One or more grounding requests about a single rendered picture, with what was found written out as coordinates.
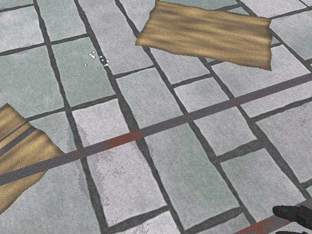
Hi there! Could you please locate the right robot hand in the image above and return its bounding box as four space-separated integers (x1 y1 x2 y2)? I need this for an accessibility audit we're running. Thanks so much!
272 205 312 234

